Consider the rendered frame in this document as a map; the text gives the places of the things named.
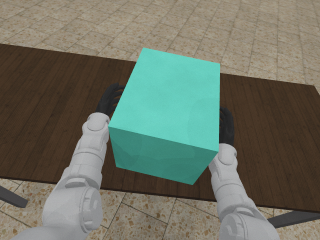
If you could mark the left robot forearm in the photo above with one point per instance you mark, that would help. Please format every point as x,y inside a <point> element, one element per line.
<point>88,157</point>

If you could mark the carton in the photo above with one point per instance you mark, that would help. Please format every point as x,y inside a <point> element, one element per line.
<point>166,123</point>

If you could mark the table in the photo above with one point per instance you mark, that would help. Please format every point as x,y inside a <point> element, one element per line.
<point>46,96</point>

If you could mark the left robot hand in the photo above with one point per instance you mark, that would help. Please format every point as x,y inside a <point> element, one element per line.
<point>105,104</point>

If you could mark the right robot hand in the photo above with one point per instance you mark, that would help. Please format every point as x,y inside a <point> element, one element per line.
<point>226,129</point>

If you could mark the left robot upper arm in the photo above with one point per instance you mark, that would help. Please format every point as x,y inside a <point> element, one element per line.
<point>69,214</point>

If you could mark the right robot upper arm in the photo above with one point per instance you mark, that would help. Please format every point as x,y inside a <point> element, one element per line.
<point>237,226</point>

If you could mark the right robot forearm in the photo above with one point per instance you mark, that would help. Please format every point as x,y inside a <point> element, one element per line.
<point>228,189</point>

